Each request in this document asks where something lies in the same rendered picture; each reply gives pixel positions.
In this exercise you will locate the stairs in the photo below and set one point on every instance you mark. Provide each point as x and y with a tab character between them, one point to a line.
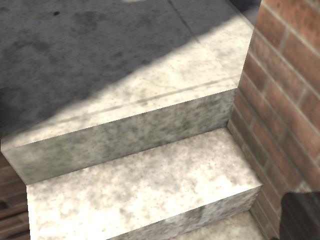
174	173

